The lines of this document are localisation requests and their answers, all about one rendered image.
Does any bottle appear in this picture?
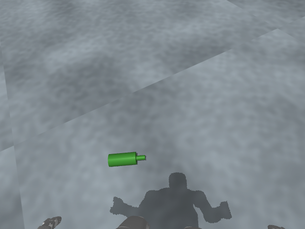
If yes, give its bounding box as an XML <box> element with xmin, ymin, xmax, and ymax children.
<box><xmin>108</xmin><ymin>152</ymin><xmax>145</xmax><ymax>167</ymax></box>

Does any left robot hand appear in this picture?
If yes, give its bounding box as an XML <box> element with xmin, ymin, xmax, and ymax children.
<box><xmin>37</xmin><ymin>216</ymin><xmax>61</xmax><ymax>229</ymax></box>

